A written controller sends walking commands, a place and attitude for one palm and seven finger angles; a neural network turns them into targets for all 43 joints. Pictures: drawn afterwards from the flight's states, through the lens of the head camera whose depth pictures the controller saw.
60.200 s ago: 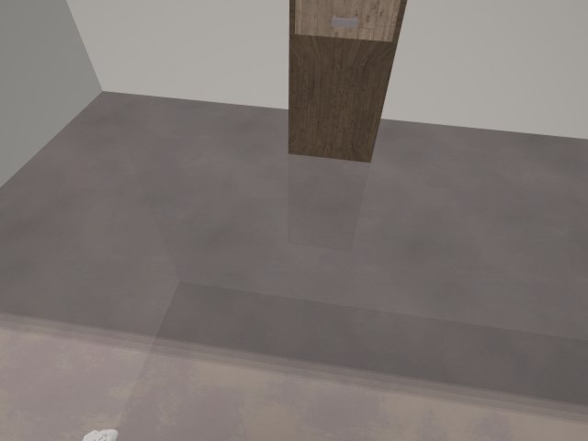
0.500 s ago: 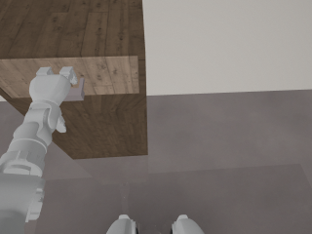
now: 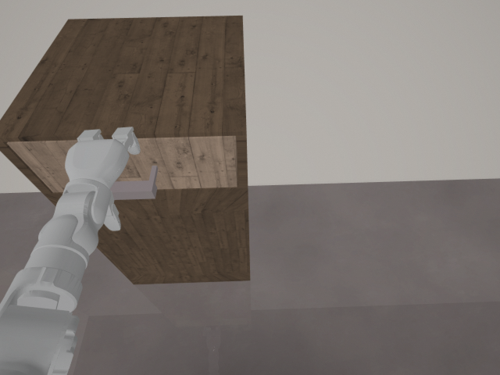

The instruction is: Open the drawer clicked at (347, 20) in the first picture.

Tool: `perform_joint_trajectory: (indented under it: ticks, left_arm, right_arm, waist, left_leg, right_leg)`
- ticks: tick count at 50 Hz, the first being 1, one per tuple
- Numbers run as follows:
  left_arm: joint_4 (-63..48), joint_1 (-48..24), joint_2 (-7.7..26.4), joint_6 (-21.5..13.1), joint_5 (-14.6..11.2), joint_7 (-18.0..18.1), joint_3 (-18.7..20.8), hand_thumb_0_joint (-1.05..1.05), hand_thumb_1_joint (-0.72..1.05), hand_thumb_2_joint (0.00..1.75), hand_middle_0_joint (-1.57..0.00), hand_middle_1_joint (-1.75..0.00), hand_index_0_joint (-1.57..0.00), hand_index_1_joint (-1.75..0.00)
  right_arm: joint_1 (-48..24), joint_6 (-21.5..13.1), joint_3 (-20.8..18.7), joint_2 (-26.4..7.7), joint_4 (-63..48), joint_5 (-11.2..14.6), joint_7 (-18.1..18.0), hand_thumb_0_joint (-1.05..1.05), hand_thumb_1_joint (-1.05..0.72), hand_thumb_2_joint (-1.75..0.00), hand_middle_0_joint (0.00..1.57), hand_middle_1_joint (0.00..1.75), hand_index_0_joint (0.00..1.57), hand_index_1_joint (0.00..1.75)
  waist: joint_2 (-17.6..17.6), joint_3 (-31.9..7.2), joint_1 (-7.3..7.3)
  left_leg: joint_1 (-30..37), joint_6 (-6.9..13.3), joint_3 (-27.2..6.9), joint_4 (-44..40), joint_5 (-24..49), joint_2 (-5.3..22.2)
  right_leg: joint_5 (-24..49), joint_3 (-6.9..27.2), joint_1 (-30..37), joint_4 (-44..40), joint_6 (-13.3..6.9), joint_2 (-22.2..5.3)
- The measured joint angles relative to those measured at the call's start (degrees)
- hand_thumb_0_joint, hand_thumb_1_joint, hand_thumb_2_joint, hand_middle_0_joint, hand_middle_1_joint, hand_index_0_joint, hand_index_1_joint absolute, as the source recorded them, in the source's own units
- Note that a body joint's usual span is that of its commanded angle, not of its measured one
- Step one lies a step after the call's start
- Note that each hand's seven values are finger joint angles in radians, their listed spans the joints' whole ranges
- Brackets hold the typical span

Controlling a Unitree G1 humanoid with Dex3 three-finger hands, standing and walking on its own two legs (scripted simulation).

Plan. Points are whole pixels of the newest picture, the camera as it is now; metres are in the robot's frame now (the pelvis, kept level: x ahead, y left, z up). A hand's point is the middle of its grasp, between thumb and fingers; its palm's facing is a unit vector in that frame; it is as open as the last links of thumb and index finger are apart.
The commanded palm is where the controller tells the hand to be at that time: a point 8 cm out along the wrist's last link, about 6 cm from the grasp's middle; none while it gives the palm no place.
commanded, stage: lift the fingers back up to retry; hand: left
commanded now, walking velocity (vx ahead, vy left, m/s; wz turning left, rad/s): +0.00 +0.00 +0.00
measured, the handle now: (131, 180) +0.48 +0.25 -0.02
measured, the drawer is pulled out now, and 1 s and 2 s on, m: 0.00 0.00 0.00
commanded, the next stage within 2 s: re-aim the fingers above the handle in 0.12 s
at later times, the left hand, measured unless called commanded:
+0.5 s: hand (104, 189) +0.41 +0.26 +0.05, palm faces -0.06 -0.01 -1.00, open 13.8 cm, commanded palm +0.40 +0.25 +0.10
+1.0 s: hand (105, 189) +0.42 +0.26 +0.04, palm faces -0.04 -0.03 -1.00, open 13.8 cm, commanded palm +0.40 +0.26 +0.10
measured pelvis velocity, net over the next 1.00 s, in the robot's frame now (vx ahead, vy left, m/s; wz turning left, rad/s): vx -0.01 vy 0.00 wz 0.01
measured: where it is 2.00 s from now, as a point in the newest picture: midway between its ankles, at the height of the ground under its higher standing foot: outside the picture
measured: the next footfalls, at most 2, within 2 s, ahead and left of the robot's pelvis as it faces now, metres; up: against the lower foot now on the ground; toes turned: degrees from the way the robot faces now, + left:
none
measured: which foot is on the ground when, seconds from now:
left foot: down 0.00-1.00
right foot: down 0.00-1.00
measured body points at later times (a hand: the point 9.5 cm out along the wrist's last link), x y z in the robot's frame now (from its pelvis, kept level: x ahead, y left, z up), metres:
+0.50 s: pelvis +0.00 -0.02 +0.00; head +0.06 -0.03 +0.45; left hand +0.41 +0.25 +0.10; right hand +0.08 -0.29 -0.13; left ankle -0.01 +0.10 -0.71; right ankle -0.02 -0.13 -0.71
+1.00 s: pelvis -0.01 +0.00 +0.00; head +0.06 -0.01 +0.44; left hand +0.41 +0.26 +0.10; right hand +0.04 -0.28 -0.13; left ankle -0.01 +0.10 -0.71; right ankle -0.02 -0.13 -0.71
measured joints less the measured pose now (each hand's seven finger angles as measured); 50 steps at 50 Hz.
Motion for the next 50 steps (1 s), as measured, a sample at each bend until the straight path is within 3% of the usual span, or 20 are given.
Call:
perform_joint_trajectory:
  ticks: [7, 12, 16, 25, 31, 37, 50]
  left_arm:
    - [-1.23, 2.07, 0.29, -2.15, -0.43, -2.81, 0.47, 0.00, -0.49, 0.30, -0.32, -1.20, -0.32, -1.20]
    - [-2.80, 3.77, 0.47, -4.79, -0.20, -1.90, 1.36, 0.00, -0.49, 0.30, -0.32, -1.20, -0.32, -1.20]
    - [-2.61, 3.48, 0.84, -5.00, 0.39, -0.79, 1.65, 0.00, -0.49, 0.30, -0.32, -1.20, -0.32, -1.20]
    - [0.94, 0.92, 2.27, -3.69, -0.05, -1.53, 1.44, 0.00, -0.49, 0.30, -0.32, -1.20, -0.32, -1.20]
    - [1.58, -0.06, 2.35, -5.97, -0.05, -2.15, 2.33, 0.00, -0.49, 0.30, -0.32, -1.20, -0.32, -1.20]
    - [2.61, 0.47, 3.18, -6.33, 0.65, -0.40, 4.79, 0.00, -0.49, 0.30, -0.32, -1.20, -0.32, -1.20]
    - [2.87, -1.50, 2.66, -6.30, 0.57, -0.13, 1.35, 0.00, -0.49, 0.30, -0.32, -1.20, -0.32, -1.20]
  right_arm:
    - [-1.40, 0.33, 0.00, -0.33, -1.36, -0.06, -0.13, 0.00, -0.90, -0.90, 0.20, 0.30, 0.20, 0.30]
    - [-2.01, 0.22, -0.63, -0.69, -1.16, -0.30, -0.35, 0.00, -0.90, -0.90, 0.20, 0.30, 0.20, 0.30]
    - [-2.28, 0.05, -0.94, -0.92, -0.47, -0.43, -0.42, 0.00, -0.90, -0.90, 0.20, 0.30, 0.20, 0.30]
    - [-1.67, 0.16, -0.63, -0.94, 0.49, -0.07, -0.82, 0.00, -0.91, -0.90, 0.20, 0.30, 0.20, 0.30]
    - [-0.41, 0.13, -0.63, -0.89, 0.62, -0.20, -0.93, 0.00, -0.90, -0.90, 0.20, 0.30, 0.20, 0.30]
    - [0.55, 0.46, -0.66, -0.80, 0.78, -0.17, -0.69, 0.01, -0.90, -0.90, 0.20, 0.30, 0.20, 0.30]
    - [1.25, -0.74, -0.87, -0.50, 1.58, -0.08, -0.89, 0.01, -0.90, -0.90, 0.20, 0.30, 0.20, 0.30]
  waist:
    - [-0.25, 0.44, 1.00]
    - [-0.41, 0.73, 1.59]
    - [-0.53, 0.87, 1.76]
    - [-0.61, 1.06, 0.80]
    - [-0.60, 1.01, 0.09]
    - [-0.52, 0.58, -0.35]
    - [-0.92, 1.13, -0.15]
  left_leg:
    - [2.17, -0.48, -0.26, -1.63, 0.43, -0.05]
    - [1.94, -0.83, -0.77, -1.20, 0.29, 0.02]
    - [1.17, -1.07, -1.23, -0.59, 0.24, 0.07]
    - [0.79, -1.28, -1.50, -0.59, 0.67, 0.25]
    - [0.13, -1.16, -1.09, -0.39, 0.81, 0.37]
    - [-0.76, -0.90, -0.18, 0.06, 0.72, 0.60]
    - [-1.94, -0.18, -0.76, 0.98, 0.94, -0.11]
  right_leg:
    - [-0.09, -0.27, 1.90, -0.84, -0.46, -0.02]
    - [-0.51, -0.77, 1.73, -0.19, -0.80, 0.07]
    - [-0.77, -1.21, 1.05, 0.52, -1.07, 0.14]
    - [-0.41, -1.47, 0.70, 0.55, -1.30, 0.34]
    - [-0.07, -1.04, -0.11, 0.71, -1.17, 0.44]
    - [0.19, -0.12, -1.37, 1.18, -0.91, 0.64]
    - [0.59, -0.70, -1.74, 1.13, -0.22, -0.04]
